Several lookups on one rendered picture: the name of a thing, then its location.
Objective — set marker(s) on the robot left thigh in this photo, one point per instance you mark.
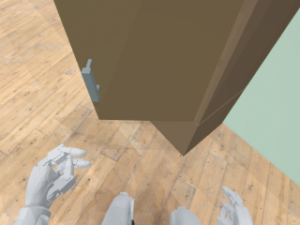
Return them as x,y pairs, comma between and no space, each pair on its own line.
120,212

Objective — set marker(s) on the robot left forearm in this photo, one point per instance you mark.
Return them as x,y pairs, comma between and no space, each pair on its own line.
33,215

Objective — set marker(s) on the robot left hand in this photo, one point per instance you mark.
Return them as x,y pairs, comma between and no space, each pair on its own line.
40,190

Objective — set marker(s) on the handle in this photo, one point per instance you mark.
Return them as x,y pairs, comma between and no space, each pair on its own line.
90,83

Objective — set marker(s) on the cupboard door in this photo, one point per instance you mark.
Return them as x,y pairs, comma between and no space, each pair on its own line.
152,59

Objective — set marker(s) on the robot right hand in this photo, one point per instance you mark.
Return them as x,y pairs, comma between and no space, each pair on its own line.
237,212

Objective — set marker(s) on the robot thigh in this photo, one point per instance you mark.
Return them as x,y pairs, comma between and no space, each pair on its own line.
120,212
183,217

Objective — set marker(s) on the robot right thigh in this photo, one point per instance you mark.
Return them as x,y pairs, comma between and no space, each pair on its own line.
183,217

